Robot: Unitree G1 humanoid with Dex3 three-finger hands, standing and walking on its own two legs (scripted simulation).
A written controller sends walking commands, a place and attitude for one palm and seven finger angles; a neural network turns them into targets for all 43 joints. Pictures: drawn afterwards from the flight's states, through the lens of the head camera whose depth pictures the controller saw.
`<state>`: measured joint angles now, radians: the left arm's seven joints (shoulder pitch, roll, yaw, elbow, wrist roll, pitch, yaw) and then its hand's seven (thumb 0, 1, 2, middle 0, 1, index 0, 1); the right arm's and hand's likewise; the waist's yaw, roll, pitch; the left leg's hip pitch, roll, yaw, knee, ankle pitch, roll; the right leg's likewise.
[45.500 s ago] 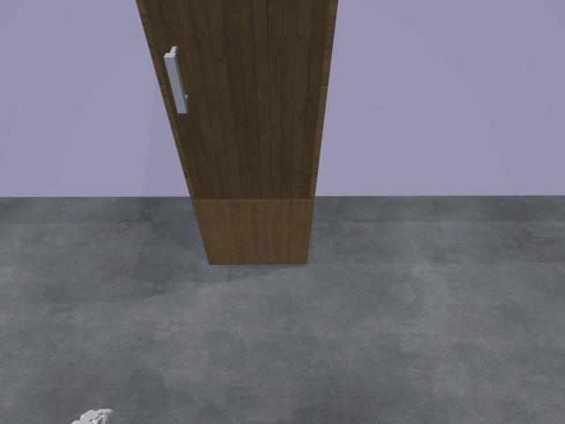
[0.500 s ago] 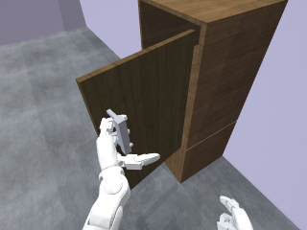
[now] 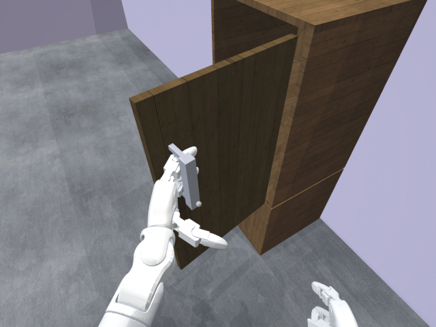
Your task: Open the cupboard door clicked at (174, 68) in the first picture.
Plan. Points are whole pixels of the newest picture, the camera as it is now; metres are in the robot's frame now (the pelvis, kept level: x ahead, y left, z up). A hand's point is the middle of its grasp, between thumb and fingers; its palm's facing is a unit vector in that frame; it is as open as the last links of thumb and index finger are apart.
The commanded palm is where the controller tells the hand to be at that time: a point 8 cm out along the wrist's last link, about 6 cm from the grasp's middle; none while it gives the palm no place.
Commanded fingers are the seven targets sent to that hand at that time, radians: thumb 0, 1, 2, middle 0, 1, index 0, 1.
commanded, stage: slide the hand sideways off the handle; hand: left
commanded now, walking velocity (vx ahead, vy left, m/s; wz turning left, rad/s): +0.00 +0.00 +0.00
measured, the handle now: (183, 177) +0.36 +0.10 +0.10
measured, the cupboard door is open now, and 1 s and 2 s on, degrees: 99 100 100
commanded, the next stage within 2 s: draw the hand back to the body in 1.06 s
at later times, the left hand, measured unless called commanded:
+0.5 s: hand (187, 219) +0.27 +0.08 +0.09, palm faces -0.09 -1.00 -0.01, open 16.3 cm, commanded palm +0.24 +0.14 +0.10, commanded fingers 0.00 -0.50 0.30 -0.15 -0.30 -0.15 -0.30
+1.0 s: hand (152, 243) +0.23 +0.13 +0.09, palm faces -0.01 -1.00 -0.07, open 16.2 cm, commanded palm +0.19 +0.19 +0.10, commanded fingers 0.00 -0.50 0.30 -0.15 -0.30 -0.15 -0.30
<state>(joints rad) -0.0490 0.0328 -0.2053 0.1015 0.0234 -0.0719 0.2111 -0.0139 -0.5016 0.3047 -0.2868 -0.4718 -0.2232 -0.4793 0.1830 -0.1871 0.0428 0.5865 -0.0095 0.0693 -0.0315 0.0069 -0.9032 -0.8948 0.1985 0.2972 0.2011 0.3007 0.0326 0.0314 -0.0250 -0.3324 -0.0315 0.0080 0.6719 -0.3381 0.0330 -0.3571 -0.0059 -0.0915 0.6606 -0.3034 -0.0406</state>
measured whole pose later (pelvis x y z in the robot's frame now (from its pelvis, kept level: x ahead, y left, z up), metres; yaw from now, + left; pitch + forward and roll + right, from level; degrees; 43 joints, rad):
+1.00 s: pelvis +0.04 -0.02 -0.01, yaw -1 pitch +5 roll +0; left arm 0.58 0.19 0.06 -0.34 -0.21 -0.17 -0.16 -0.01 -0.50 0.30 -0.18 -0.31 -0.18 -0.31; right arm 0.26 -0.23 0.03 0.50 0.03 -0.13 -0.04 0.01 -0.90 -0.89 0.20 0.30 0.20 0.30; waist 0.02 0.05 -0.10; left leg -0.40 0.01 0.00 0.75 -0.44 0.00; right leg -0.42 0.03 -0.10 0.73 -0.40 -0.06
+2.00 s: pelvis +0.04 +0.02 +0.02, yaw -1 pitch -2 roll -1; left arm 0.55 0.29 0.17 -0.44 -0.04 -0.07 0.11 -0.01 -0.03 0.51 -0.17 -0.30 -0.17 -0.30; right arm 0.22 -0.21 0.05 0.61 0.00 -0.16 -0.07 0.01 -0.90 -0.89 0.20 0.30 0.20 0.30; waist 0.06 0.06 0.00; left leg -0.14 -0.03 0.02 0.48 -0.31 0.05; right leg -0.16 0.00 -0.06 0.45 -0.26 -0.01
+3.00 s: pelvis +0.03 +0.00 +0.02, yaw -2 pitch -2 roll -1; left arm 0.48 0.36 0.40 -0.39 -0.06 -0.15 0.11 0.01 0.88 0.90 -0.21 -0.30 -0.21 -0.30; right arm 0.18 -0.23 0.01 0.61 0.01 -0.07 -0.05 0.01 -0.90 -0.89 0.20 0.30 0.20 0.30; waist 0.04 0.07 0.02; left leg -0.14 0.01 0.02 0.43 -0.26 0.03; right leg -0.14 0.05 -0.07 0.34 -0.18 -0.04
